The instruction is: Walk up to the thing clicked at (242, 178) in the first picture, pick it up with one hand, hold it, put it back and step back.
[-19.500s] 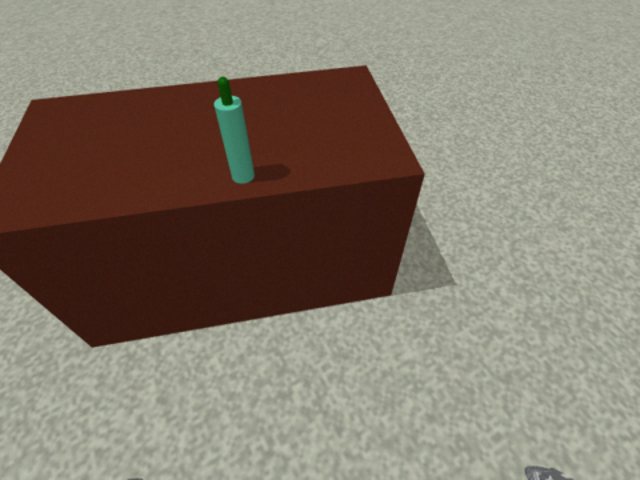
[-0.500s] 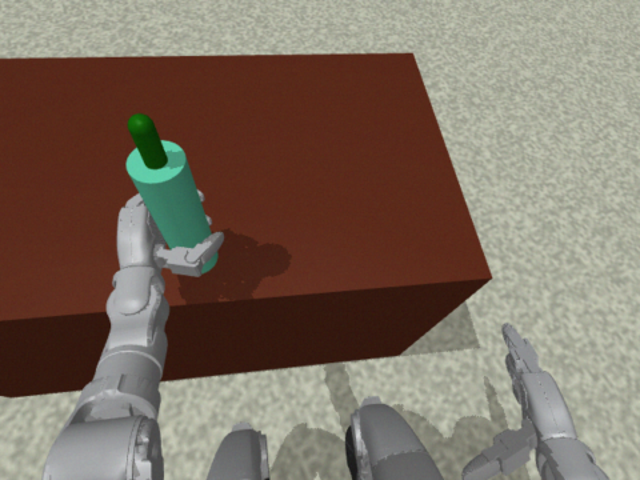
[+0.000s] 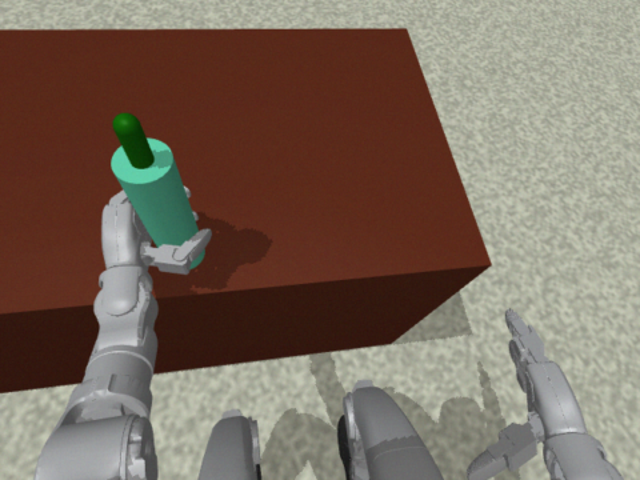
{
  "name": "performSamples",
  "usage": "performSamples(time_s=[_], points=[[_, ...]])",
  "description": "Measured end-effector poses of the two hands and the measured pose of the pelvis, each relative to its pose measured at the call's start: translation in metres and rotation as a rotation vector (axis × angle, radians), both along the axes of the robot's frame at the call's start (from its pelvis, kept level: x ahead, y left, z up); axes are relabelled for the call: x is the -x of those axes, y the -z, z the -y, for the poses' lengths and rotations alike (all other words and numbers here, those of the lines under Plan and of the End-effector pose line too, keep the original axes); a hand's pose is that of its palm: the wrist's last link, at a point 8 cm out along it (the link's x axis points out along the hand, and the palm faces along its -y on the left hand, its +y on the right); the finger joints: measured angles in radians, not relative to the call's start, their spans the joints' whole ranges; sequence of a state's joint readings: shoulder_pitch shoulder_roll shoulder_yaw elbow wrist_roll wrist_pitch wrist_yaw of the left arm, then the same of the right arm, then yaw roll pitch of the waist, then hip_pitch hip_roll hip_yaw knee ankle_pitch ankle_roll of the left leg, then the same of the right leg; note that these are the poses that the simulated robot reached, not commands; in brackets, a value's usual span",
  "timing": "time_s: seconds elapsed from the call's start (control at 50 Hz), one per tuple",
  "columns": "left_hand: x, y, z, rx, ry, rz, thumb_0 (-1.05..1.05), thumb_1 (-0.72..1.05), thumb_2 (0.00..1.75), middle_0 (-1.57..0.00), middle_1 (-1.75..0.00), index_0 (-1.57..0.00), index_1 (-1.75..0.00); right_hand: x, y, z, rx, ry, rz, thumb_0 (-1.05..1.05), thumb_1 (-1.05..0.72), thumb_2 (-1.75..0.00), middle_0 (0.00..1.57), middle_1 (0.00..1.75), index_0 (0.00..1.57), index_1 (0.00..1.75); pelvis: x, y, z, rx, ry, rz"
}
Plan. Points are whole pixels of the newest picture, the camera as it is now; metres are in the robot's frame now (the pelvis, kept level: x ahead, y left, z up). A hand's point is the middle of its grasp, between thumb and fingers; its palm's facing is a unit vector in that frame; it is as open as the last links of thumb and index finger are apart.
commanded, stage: lower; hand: left
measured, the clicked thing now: (161, 202) +0.43 +0.15 +0.06
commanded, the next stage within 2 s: loosen in 0.04 s
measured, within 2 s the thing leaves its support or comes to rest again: neither
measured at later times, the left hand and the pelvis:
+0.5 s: hand (173, 222) +0.43 +0.15 +0.00, palm faces +0.05 -1.00 +0.00, open 9.4 cm; pelvis -0.01 +0.00 -0.01, yaw +0 degrees
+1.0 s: hand (160, 213) +0.44 +0.16 +0.02, palm faces +0.05 -1.00 -0.02, open 16.0 cm; pelvis -0.01 +0.00 -0.01, yaw -1 degrees
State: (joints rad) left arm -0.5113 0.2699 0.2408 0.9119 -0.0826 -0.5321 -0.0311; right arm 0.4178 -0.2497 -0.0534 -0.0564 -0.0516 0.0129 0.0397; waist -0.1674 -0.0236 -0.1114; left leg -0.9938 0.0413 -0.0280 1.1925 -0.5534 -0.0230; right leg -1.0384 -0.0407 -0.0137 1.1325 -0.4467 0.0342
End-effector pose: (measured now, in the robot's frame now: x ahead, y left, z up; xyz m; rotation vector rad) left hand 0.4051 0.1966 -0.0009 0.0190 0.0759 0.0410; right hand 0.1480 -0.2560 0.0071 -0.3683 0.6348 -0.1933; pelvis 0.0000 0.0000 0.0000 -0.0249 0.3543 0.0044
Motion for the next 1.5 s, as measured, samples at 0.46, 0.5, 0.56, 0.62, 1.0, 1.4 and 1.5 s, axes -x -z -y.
performSamples(time_s=[0.46,0.5,0.56,0.62,1.0,1.4,1.5], points=[[-0.001,-0.001,-0.002,0.014,-0.01,0.053,-0.01,-0.24,0.75,-0.9,-0.9,-0.93,-0.89,0.008,-0.001,-0.002,0.018,-0.008,0.014,-0.01,0.52,-0.05,0.06,0.05,0.06,0.05,0.008,0.01,-0.001,0.002,-0.003,-0.009],[-0.003,-0.003,-0.002,0.014,-0.008,0.058,-0.01,-0.25,0.66,-0.88,-0.84,-0.91,-0.83,0.009,-0.001,-0.001,0.02,-0.004,0.013,-0.01,0.52,-0.05,0.06,0.05,0.06,0.05,0.008,0.01,-0.001,0.002,-0.002,-0.01],[-0.004,-0.004,-0.001,0.015,-0.007,0.059,-0.01,-0.28,0.55,-0.83,-0.74,-0.85,-0.74,0.011,0.0,-0.001,0.019,0.001,0.013,-0.01,0.52,-0.05,0.06,0.05,0.06,0.05,0.009,0.01,-0.001,0.002,-0.001,-0.009],[-0.004,-0.004,-0.001,0.014,-0.005,0.056,0.0,-0.31,0.47,-0.77,-0.65,-0.78,-0.65,0.013,-0.001,-0.001,0.018,0.003,0.014,-0.01,0.52,-0.05,0.06,0.05,0.06,0.06,0.01,0.01,-0.002,0.001,0.001,-0.009],[-0.009,-0.018,-0.013,0.0,-0.008,0.077,-0.01,-0.45,0.15,-0.28,-0.21,-0.28,-0.2,0.016,-0.006,0.006,0.041,0.032,0.015,-0.01,0.52,-0.05,0.06,0.05,0.06,0.06,0.011,0.008,-0.003,0.002,0.008,0.0],[0.0,-0.097,-0.063,-0.125,-0.003,-0.094,-0.01,-0.55,0.08,-0.13,-0.1,-0.13,-0.1,0.006,-0.015,-0.006,-0.096,0.084,-0.037,-0.01,0.52,-0.06,0.06,0.05,0.06,0.06,-0.011,-0.04,-0.007,-0.009,0.02,0.118],[0.014,-0.099,-0.089,-0.205,-0.114,-0.179,-0.01,-0.56,0.08,-0.1,-0.09,-0.1,-0.1,0.005,-0.023,0.007,-0.082,0.138,-0.058,-0.01,0.49,-0.07,0.06,0.05,0.06,0.06,-0.016,-0.05,-0.006,-0.013,0.026,0.149]])
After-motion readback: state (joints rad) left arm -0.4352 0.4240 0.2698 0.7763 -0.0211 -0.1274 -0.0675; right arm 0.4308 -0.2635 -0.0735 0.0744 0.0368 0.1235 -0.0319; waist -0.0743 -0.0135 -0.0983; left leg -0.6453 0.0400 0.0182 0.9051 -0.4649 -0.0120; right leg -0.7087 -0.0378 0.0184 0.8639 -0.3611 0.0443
